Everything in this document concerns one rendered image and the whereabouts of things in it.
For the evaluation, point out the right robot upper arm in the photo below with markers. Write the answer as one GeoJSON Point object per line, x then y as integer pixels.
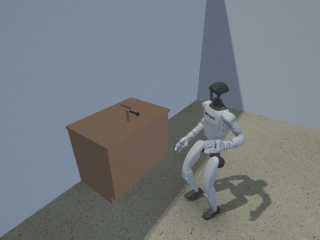
{"type": "Point", "coordinates": [203, 107]}

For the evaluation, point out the right robot foot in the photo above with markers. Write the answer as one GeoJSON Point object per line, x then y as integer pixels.
{"type": "Point", "coordinates": [192, 193]}

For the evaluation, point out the tap lever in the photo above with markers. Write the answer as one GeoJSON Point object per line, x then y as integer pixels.
{"type": "Point", "coordinates": [136, 113]}

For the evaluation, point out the robot right hand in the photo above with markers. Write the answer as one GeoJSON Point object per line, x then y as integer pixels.
{"type": "Point", "coordinates": [182, 144]}

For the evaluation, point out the robot right thigh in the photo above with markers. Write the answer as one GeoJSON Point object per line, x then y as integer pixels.
{"type": "Point", "coordinates": [192, 156]}

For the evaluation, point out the robot left hand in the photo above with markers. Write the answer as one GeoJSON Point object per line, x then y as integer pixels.
{"type": "Point", "coordinates": [217, 144]}

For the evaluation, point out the robot left forearm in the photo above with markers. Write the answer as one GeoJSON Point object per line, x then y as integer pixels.
{"type": "Point", "coordinates": [234, 143]}

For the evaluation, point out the left robot upper arm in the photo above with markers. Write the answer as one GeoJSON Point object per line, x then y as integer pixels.
{"type": "Point", "coordinates": [230, 119]}

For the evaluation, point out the robot right forearm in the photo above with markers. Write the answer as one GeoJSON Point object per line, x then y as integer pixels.
{"type": "Point", "coordinates": [195, 131]}

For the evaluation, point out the counter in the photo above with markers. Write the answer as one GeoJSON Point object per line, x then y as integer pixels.
{"type": "Point", "coordinates": [114, 148]}

